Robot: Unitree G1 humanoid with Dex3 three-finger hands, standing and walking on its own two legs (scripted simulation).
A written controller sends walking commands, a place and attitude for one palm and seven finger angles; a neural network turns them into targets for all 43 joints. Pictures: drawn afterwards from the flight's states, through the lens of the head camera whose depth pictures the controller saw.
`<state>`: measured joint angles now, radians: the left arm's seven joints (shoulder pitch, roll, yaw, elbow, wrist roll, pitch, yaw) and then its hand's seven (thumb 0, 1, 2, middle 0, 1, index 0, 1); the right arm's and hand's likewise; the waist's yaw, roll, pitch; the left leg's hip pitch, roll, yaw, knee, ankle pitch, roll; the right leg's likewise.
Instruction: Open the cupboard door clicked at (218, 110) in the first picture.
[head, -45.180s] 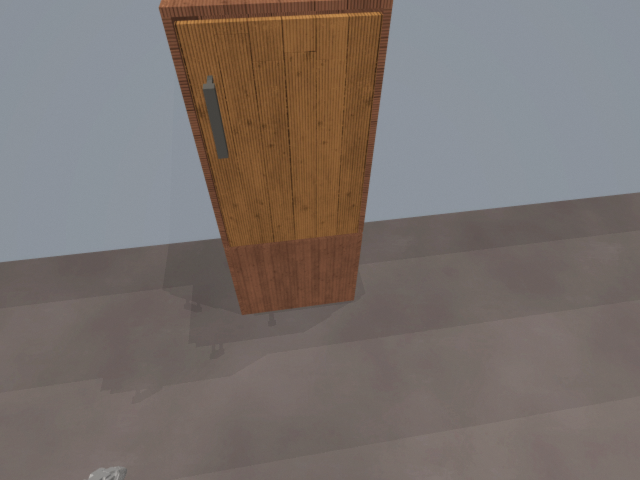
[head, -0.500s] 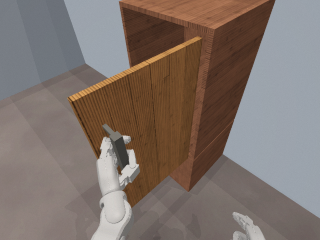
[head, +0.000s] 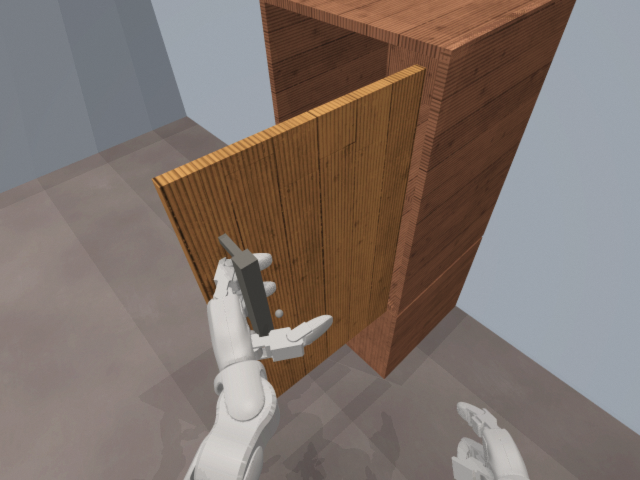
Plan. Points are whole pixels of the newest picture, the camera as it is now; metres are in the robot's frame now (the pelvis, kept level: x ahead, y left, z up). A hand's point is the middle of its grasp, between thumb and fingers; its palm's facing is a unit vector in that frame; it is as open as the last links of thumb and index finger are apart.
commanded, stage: open thumb and fingers to let go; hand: left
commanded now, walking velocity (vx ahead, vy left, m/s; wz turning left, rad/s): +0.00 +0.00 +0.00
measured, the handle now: (246, 289) +0.33 +0.11 +0.09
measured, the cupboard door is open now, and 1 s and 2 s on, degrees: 87 91 89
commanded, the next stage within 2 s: slide the hand sideways off the handle in 0.36 s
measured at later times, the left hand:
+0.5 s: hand (277, 318) +0.29 +0.07 +0.08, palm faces +0.27 -0.96 -0.02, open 14.6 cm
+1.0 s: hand (266, 361) +0.23 +0.07 +0.08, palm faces -0.10 -1.00 +0.00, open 16.2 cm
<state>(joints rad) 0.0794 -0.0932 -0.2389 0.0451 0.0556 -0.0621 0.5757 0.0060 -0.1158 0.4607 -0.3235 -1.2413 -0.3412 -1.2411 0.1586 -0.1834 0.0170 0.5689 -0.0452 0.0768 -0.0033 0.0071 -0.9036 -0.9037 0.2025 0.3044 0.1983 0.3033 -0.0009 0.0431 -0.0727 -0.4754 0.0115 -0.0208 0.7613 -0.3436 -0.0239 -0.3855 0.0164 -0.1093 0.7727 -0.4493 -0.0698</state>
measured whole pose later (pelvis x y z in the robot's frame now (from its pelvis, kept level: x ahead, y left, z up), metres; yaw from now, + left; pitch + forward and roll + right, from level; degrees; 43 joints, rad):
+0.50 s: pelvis -0.01 +0.02 +0.00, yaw -1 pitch +3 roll +0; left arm 0.05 -0.09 -0.27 0.05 0.06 -0.03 0.55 -0.01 -0.50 0.30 -0.39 -0.62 -0.40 -0.63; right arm 0.17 -0.18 0.02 0.57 -0.05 0.07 0.02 0.01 -0.90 -0.90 0.20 0.30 0.20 0.30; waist -0.01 0.04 -0.07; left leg -0.50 0.01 0.00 0.81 -0.35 0.00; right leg -0.41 0.01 -0.09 0.80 -0.44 -0.05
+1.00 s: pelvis -0.01 +0.02 +0.00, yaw -3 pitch +3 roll +0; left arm 0.27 0.06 -0.24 -0.12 -0.03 -0.17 0.14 -0.01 -0.50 0.30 -0.18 -0.32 -0.17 -0.31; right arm 0.24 -0.20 0.05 0.47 0.00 0.02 0.01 0.01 -0.90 -0.90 0.20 0.30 0.20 0.30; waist -0.01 0.04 -0.05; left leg -0.49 0.01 0.03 0.80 -0.35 0.01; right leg -0.42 0.01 -0.06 0.81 -0.44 -0.04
